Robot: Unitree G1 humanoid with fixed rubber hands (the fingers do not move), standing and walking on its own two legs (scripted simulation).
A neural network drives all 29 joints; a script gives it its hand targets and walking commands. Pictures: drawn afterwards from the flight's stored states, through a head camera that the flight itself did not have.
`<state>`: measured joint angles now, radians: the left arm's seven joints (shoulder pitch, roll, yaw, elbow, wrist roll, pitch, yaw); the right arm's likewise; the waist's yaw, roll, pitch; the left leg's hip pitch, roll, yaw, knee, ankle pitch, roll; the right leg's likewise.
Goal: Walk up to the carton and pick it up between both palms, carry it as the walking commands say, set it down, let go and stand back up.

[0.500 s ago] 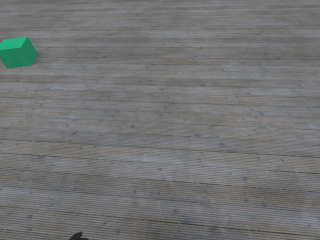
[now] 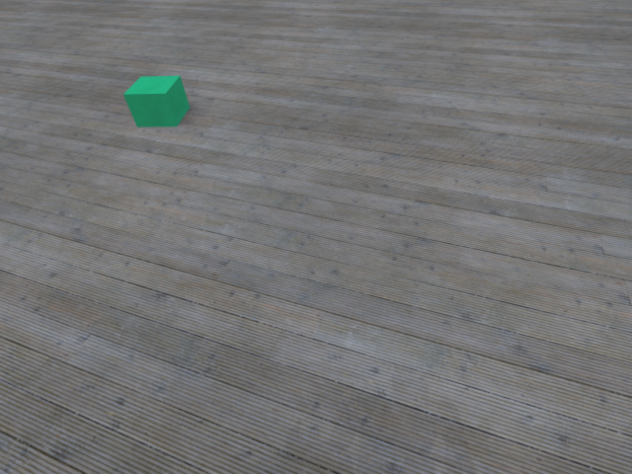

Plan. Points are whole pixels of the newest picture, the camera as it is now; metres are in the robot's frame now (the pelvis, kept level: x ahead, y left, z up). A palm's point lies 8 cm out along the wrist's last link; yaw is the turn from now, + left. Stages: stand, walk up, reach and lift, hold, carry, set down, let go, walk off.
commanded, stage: walk up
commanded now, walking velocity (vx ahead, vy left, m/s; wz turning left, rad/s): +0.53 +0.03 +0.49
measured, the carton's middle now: (158, 101) +2.55 +1.10 -0.65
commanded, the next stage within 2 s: none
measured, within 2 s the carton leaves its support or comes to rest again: neither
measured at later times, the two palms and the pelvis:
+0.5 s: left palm out of the picture +0.17 +0.30 -0.16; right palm (404, 341) +0.39 -0.13 -0.14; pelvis +0.22 +0.07 -0.02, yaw +11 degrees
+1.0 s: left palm (159, 346) +0.38 +0.29 -0.11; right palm (396, 246) +0.60 -0.15 -0.12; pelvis +0.46 +0.07 +0.01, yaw +18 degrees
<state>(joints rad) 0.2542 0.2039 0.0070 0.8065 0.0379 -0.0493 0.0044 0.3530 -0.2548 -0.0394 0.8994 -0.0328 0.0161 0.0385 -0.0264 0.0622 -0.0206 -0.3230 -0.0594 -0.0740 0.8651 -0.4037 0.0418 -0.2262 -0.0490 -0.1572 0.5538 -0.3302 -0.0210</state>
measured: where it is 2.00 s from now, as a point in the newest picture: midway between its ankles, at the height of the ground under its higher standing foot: (252, 313)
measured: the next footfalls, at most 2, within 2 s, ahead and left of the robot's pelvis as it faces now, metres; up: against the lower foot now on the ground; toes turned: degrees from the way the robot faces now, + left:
left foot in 0.34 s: +0.31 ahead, +0.19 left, +0.00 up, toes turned +14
right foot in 0.70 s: +0.51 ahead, -0.01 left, +0.00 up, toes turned +3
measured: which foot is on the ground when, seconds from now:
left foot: up 0.00-0.32, down 0.34-0.72, up 0.74-1.00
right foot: down 0.00-0.36, up 0.38-0.68, down 0.70-1.00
